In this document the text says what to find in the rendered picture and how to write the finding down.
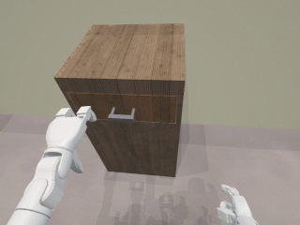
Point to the right robot forearm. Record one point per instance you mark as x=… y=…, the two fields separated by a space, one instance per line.
x=246 y=220

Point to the left robot forearm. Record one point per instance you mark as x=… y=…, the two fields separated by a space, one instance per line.
x=45 y=190

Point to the cabinet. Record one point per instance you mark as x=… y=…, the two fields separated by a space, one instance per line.
x=134 y=59

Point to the handle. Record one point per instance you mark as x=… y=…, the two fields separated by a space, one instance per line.
x=121 y=117

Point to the right robot hand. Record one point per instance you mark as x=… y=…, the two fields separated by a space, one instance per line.
x=229 y=212

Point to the drawer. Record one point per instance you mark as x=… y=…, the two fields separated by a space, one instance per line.
x=148 y=108

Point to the left robot hand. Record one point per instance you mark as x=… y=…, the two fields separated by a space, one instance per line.
x=67 y=130

